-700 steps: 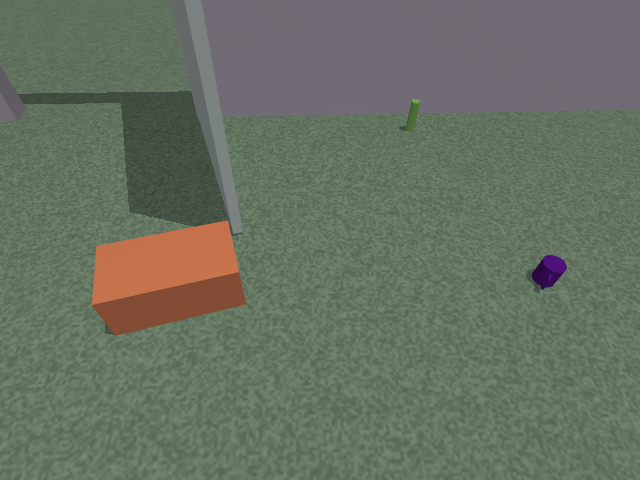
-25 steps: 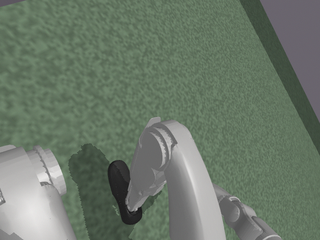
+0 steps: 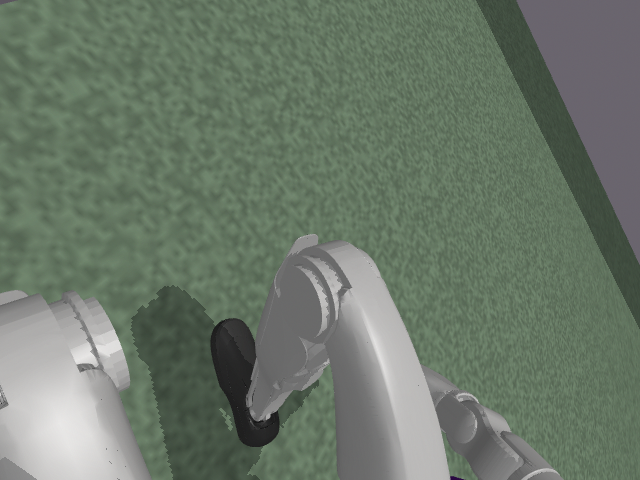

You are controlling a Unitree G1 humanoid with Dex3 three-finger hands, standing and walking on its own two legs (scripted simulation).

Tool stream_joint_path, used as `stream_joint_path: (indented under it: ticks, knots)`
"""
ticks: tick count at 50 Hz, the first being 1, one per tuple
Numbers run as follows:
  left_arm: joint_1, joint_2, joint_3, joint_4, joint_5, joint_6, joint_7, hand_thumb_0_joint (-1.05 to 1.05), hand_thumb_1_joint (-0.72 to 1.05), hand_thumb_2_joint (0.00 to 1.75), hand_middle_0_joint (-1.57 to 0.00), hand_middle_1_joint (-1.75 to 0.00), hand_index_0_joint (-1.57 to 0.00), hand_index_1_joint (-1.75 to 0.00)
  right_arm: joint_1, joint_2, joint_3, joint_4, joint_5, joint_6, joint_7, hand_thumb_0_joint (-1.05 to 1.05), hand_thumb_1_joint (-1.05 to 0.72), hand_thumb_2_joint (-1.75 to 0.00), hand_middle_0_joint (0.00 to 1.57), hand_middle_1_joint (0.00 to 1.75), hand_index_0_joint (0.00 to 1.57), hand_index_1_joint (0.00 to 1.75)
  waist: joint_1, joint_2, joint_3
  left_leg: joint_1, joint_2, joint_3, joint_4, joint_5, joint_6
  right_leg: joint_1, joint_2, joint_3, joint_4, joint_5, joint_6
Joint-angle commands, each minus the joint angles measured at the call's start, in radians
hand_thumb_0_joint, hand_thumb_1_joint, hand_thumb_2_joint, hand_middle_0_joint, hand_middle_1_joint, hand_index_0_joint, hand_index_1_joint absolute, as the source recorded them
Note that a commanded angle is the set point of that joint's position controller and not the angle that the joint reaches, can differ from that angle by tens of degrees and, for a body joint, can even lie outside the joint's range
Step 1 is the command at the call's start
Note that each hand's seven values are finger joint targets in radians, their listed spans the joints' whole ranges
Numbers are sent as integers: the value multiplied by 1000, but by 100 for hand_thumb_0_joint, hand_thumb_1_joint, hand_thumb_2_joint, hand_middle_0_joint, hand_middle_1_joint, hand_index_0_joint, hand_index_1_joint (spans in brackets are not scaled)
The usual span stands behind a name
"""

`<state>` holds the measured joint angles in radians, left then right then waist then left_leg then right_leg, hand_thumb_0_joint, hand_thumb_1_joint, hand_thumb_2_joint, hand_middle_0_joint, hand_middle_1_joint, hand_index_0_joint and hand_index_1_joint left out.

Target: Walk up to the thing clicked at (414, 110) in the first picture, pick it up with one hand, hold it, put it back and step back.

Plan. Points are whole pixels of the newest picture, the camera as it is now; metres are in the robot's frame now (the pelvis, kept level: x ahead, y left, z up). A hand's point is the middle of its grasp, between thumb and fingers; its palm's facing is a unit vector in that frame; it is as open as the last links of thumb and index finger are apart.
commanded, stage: settle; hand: left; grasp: from the side
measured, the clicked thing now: out of the picture +0.45 +0.31 -0.21
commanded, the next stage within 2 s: none
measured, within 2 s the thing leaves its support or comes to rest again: leaves its support in 0.34 s
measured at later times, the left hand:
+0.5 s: hand out of the picture +0.45 +0.30 -0.14, palm faces +0.31 -0.95 +0.00, open 6.1 cm
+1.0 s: hand out of the picture +0.42 +0.32 -0.04, palm faces +0.29 -0.95 -0.07, open 6.1 cm
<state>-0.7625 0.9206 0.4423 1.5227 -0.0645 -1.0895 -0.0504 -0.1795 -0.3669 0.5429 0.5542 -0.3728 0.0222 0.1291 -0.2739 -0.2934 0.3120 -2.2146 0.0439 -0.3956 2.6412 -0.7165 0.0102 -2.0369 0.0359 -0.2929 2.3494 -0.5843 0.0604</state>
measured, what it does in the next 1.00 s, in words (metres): stands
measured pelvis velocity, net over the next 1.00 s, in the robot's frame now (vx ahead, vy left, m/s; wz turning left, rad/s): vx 0.02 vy -0.01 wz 0.12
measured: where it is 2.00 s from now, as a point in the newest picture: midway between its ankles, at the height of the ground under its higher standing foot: (174, 449)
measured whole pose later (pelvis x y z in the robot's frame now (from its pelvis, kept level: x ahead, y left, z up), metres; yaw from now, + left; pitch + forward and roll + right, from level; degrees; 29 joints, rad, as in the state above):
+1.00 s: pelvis +0.02 -0.01 +0.03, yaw +7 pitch +26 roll -12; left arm -0.63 0.60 0.38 0.95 -0.11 -0.67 -0.17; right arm 0.05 -0.31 0.21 0.62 -0.15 0.07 0.11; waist -0.17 -0.07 0.02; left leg -2.26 0.04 -0.20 2.47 -0.69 0.02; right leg -2.15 -0.03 -0.15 2.31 -0.64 0.02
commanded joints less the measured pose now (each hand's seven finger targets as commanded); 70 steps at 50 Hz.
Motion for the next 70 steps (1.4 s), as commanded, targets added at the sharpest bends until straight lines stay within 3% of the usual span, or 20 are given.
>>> stream_joint_path:
  ticks: [1, 7, 13, 18, 22, 30, 35, 36, 37, 40, 45, 49, 52, 54, 59, 61, 64, 67, 68, 70]
  knots:
    - [-228, 109, -8, -134, 6, -65, 5, 0, 66, 124, -126, -128, -126, -128, 37, -371, -120, 0, -7, 14, -23, 0, -87, -89, 20, 30, 20, 30, -153, 606, -516, 423, 53, 74, -356, 115, -41, 216, 57, -72, -146, 144, -62]
    - [-207, 109, 4, -145, -4, -57, 6, 0, 74, 136, -134, -140, -133, -141, 49, -372, -118, 5, -5, 21, -23, 0, -88, -90, 20, 30, 20, 30, -150, 614, -548, 453, 53, 72, -346, 201, -44, 253, 55, -71, -145, 208, -59]
    - [-255, 121, 8, -270, -8, -52, -1, 0, 64, 137, -141, -148, -141, -149, 55, -368, -134, 8, 0, 24, -21, 0, -89, -90, 20, 30, 20, 30, -138, 658, -578, 470, 54, 84, -357, 174, -44, 244, 54, -63, -146, 183, -63]
    - [-254, 139, 17, -417, 0, -18, -17, 0, 59, 135, -141, -147, -141, -148, 79, -355, -165, 10, 15, 30, -19, 0, -90, -90, 20, 30, 20, 30, -100, 720, -668, 511, 51, 104, -368, 204, -49, 245, 46, -44, -137, 196, -70]
    - [-228, 115, 38, -476, -14, 41, -16, 0, 54, 136, -142, -148, -141, -149, 122, -351, -200, 9, 36, 37, -19, 0, -89, -90, 20, 30, 20, 30, -77, 719, -727, 504, 45, 125, -381, 201, -44, 260, 42, -29, -149, 195, -73]
    - [-164, -5, -27, -598, -12, 167, -47, 0, 57, 136, -146, -150, -146, -151, 185, -315, -286, -5, 102, 44, -18, 0, -89, -90, 20, 30, 20, 30, -23, 689, -744, 434, 32, 159, -438, 121, -29, 196, 29, 3, -163, 136, -83]
    - [-175, -69, -31, -685, -44, 241, -60, 0, 55, 133, -142, -147, -142, -148, 227, -289, -341, -15, 154, 41, -18, 0, -88, -89, 20, 30, 20, 30, 10, 636, -770, 378, 16, 176, -465, 51, -15, 142, 21, 24, -176, 81, -88]
    - [-146, -113, -53, -638, -52, 261, -68, 0, 58, 133, -141, -146, -141, -147, 255, -277, -339, 6, 163, 43, -17, 0, -88, -89, 20, 30, 20, 30, -1, 611, -759, 361, 11, 176, -468, 34, -12, 149, 20, 24, -186, 67, -85]
    - [-181, -93, -26, -696, -61, 268, -64, 0, 60, 134, -141, -146, -141, -147, 264, -275, -354, 7, 170, 41, -19, 0, -88, -89, 20, 30, 20, 30, 17, 600, -781, 355, 9, 187, -461, 49, -8, 156, 20, 33, -191, 79, -86]
    - [-218, -100, -36, -745, -57, 292, -68, 0, 56, 131, -140, -145, -140, -145, 270, -253, -378, 3, 192, 40, -22, 0, -87, -89, 20, 30, 20, 30, 32, 594, -802, 342, 3, 202, -491, -5, -2, 135, 12, 52, -204, 24, -91]
    - [-188, -99, -34, -801, -48, 324, -103, 0, 60, 131, -139, -143, -138, -144, 315, -231, -423, 17, 213, 45, -30, 0, -87, -89, 20, 30, 20, 30, 68, 623, -916, 414, -4, 238, -505, 50, -5, 151, 4, 87, -218, 45, -98]
    - [-200, -127, -29, -829, -77, 355, -137, 0, 55, 127, -135, -139, -134, -140, 337, -222, -446, 25, 237, 42, -42, 0, -88, -89, 20, 30, 20, 30, 77, 627, -962, 448, -6, 251, -526, 99, -6, 147, -6, 105, -224, 73, -101]
    - [-183, -126, 13, -836, -102, 376, -142, 0, 51, 128, -137, -141, -136, -142, 363, -205, -462, 34, 252, 41, -51, 0, -88, -89, 20, 30, 20, 30, 99, 592, -1012, 450, -9, 270, -516, 152, -2, 190, -8, 123, -236, 107, -100]
    - [-187, -171, -10, -830, -114, 384, -153, 0, 52, 128, -137, -142, -136, -143, 368, -193, -466, 40, 258, 38, -55, 0, -88, -89, 20, 30, 20, 30, 90, 574, -1003, 432, -13, 277, -518, 166, 2, 201, -12, 131, -245, 121, -98]
    - [-166, -154, 10, -826, -90, 397, -171, 0, 49, 128, -137, -140, -136, -141, 378, -179, -493, 35, 268, 32, -63, 0, -88, -90, 20, 30, 20, 30, 110, 525, -1031, 419, -15, 299, -529, 178, 9, 248, -18, 153, -275, 123, -93]
    - [-148, -194, 2, -802, -99, 406, -185, 0, 49, 128, -136, -140, -135, -142, 386, -176, -497, 33, 274, 29, -65, 0, -89, -90, 20, 30, 20, 30, 102, 500, -1039, 421, -15, 301, -534, 202, 11, 275, -22, 154, -282, 145, -91]
    - [-188, -140, 42, -873, -107, 411, -196, 0, 46, 128, -139, -142, -138, -143, 392, -172, -510, 31, 280, 24, -72, 0, -89, -90, 20, 30, 20, 30, 124, 504, -1112, 451, -15, 312, -533, 227, 14, 296, -21, 169, -289, 158, -90]
    - [-213, -178, 31, -885, -105, 422, -192, 0, 45, 130, -140, -144, -139, -146, 404, -153, -516, 43, 280, 19, -76, 0, -89, -90, 20, 30, 20, 30, 127, 498, -1116, 446, -17, 325, -538, 230, 15, 320, -23, 182, -303, 164, -88]
    - [-150, -227, 8, -808, -105, 434, -192, 0, 41, 129, -140, -143, -139, -145, 386, -158, -518, 29, 286, 16, -78, 0, -89, -90, 20, 30, 20, 30, 123, 488, -1079, 442, -18, 322, -554, 209, 15, 286, -25, 178, -309, 138, -92]
    - [-204, -172, 39, -863, -93, 425, -183, 0, 45, 128, -140, -142, -139, -144, 393, -158, -524, 39, 284, 14, -81, 0, -89, -90, 20, 30, 20, 30, 133, 511, -1084, 460, -16, 323, -568, 205, 11, 283, -26, 178, -314, 129, -94]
